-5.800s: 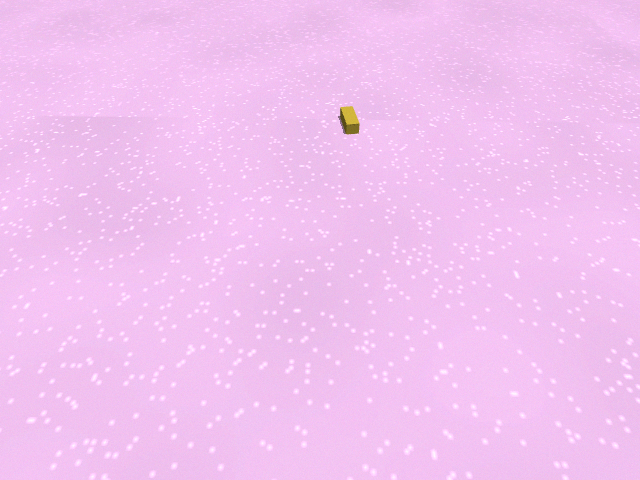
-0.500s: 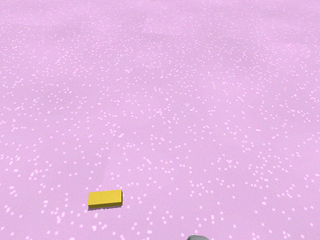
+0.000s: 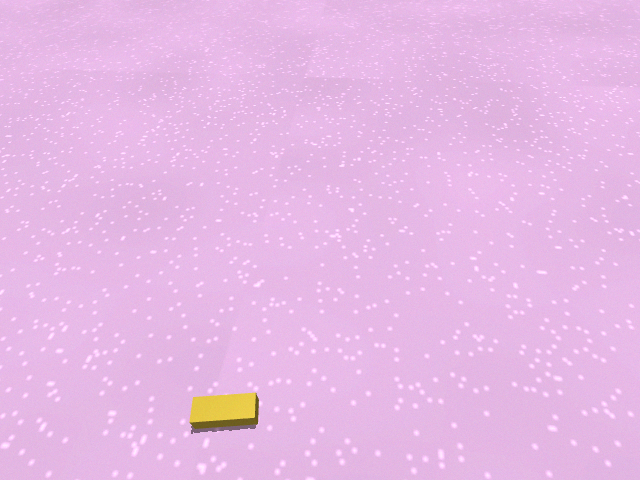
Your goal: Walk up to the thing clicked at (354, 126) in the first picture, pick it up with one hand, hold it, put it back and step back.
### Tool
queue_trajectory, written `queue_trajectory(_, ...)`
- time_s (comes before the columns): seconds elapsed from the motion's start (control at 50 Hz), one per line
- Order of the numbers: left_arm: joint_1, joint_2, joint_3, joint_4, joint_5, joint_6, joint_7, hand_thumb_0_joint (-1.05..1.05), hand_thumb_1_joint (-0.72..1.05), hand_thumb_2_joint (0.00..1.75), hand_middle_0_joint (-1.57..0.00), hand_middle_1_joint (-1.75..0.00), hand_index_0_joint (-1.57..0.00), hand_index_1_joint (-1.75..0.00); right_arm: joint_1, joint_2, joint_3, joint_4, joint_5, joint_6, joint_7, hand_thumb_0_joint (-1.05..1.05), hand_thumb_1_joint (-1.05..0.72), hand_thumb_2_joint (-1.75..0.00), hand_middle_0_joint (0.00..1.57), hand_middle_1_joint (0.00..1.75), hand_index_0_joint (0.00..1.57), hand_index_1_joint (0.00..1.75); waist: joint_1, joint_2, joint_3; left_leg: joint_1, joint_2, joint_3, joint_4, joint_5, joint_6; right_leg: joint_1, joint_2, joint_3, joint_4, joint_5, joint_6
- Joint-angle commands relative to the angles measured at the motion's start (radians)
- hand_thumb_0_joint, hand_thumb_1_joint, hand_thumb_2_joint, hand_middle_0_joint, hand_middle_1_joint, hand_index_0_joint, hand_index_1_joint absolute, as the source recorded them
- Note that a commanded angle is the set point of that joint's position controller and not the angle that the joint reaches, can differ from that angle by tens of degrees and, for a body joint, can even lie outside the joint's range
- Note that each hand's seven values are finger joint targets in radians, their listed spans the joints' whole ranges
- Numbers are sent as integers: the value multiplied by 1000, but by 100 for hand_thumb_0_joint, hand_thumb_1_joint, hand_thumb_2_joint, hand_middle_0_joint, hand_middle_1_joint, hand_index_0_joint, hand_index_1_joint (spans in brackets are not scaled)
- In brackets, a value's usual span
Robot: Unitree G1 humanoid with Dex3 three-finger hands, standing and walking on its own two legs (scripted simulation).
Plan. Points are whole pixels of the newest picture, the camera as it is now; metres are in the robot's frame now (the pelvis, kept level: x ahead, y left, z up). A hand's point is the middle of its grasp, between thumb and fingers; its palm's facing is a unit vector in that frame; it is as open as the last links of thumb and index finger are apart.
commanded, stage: walk up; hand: left
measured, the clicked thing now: (225, 410) +0.45 +0.31 -0.74
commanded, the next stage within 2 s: none
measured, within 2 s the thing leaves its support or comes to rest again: neither
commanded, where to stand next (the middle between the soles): +0.08 +0.00 m, yaw +2 degrees
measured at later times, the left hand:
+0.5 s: hand out of the picture +0.11 +0.25 -0.14, palm faces +0.01 -0.93 -0.36, open 7.3 cm
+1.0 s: hand out of the picture +0.11 +0.25 -0.14, palm faces +0.02 -0.94 -0.34, open 7.3 cm
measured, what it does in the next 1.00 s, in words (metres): stands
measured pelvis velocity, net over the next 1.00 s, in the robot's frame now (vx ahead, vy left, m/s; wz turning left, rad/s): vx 0.02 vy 0.00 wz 0.02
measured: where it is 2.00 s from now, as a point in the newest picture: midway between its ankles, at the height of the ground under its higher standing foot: outside the picture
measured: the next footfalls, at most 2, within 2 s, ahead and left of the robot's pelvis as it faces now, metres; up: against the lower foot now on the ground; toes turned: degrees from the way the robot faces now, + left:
left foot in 1.26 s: +0.13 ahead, +0.20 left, +0.00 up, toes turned +5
right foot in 1.66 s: +0.00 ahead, -0.17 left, +0.00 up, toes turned -2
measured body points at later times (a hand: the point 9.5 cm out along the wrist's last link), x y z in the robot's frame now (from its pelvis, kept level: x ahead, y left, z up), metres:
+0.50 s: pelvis +0.01 -0.01 +0.01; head +0.03 -0.02 +0.46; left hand +0.11 +0.29 -0.12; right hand +0.11 -0.31 -0.13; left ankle -0.02 +0.11 -0.74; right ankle +0.02 -0.13 -0.74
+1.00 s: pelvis +0.02 +0.00 +0.01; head +0.02 -0.01 +0.46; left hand +0.11 +0.30 -0.12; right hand +0.10 -0.30 -0.13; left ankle -0.02 +0.11 -0.74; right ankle +0.02 -0.13 -0.74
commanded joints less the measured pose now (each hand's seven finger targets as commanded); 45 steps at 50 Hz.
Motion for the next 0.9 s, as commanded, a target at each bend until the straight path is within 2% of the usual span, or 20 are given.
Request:
queue_trajectory(0.0,-93,232,37,-49,-2,-24,16,0,90,90,-20,-30,-20,-30,-53,-207,-50,-49,-3,-18,-15,0,-90,-90,20,30,20,30,-6,-41,-122,19,110,-105,-110,208,19,95,-115,109,-89,229,-42)
queue_trajectory(0.06,-98,228,38,-42,5,-21,14,0,90,90,-20,-30,-20,-30,-71,-207,-49,-44,-6,-16,-14,0,-90,-90,20,30,20,30,-3,-26,-108,2,112,-107,-133,162,20,100,-112,102,-114,173,-37)
queue_trajectory(0.16,-101,224,41,-34,5,-26,12,0,90,90,-20,-30,-20,-30,-77,-200,-44,-40,-4,-20,-14,0,-90,-90,20,30,20,30,-3,-37,-138,35,118,-108,-138,253,11,141,-118,99,-123,276,-32)
queue_trajectory(0.26,-107,226,44,-37,9,-25,14,0,90,90,-20,-30,-20,-30,-88,-209,-50,-43,-7,-17,-16,0,-90,-90,20,30,20,30,-6,-34,-141,46,124,-102,-147,282,11,163,-121,88,-132,318,-30)
queue_trajectory(0.36,-104,220,45,-38,8,-23,13,0,90,90,-20,-30,-20,-30,-95,-204,-49,-46,-8,-16,-15,0,-90,-90,20,30,20,30,-1,-23,-120,48,122,-106,-162,250,11,144,-114,87,-147,262,-26)
queue_trajectory(0.42,-109,223,48,-41,12,-22,13,0,90,90,-20,-30,-20,-30,-82,-205,-50,-45,-8,-16,-17,0,-90,-90,20,30,20,30,-6,-37,-134,45,125,-105,-168,268,10,169,-115,83,-139,287,-27)
queue_trajectory(0.44,-101,222,47,-41,10,-22,12,0,90,90,-20,-30,-20,-30,-88,-204,-48,-49,-8,-17,-16,0,-90,-90,20,30,20,30,1,-27,-123,47,124,-106,-170,261,11,159,-113,82,-143,277,-24)
queue_trajectory(0.56,-96,220,49,-43,11,-19,13,0,90,90,-20,-30,-20,-30,-74,-200,-48,-47,-8,-16,-17,0,-90,-90,20,30,20,30,-2,-32,-122,46,123,-109,-171,259,11,165,-106,78,-148,254,-25)
queue_trajectory(0.66,-79,218,50,-45,11,-19,14,0,90,90,-20,-30,-20,-30,-69,-199,-48,-51,-8,-15,-18,0,-90,-90,20,30,20,30,2,-30,-131,57,123,-109,-162,288,13,172,-106,76,-143,284,-24)
queue_trajectory(0.74,-86,218,48,-52,12,-17,14,0,90,90,-20,-30,-20,-30,-66,-201,-48,-53,-9,-13,-18,0,-90,-90,20,30,20,30,0,-19,-111,38,119,-111,-170,255,11,166,-106,77,-146,261,-26)
queue_trajectory(0.88,-79,214,48,-57,13,-15,14,0,90,90,-20,-30,-20,-30,-53,-196,-48,-53,-9,-13,-20,0,-90,-90,20,30,20,30,-2,-13,-104,29,119,-112,-175,256,12,173,-103,72,-143,250,-27)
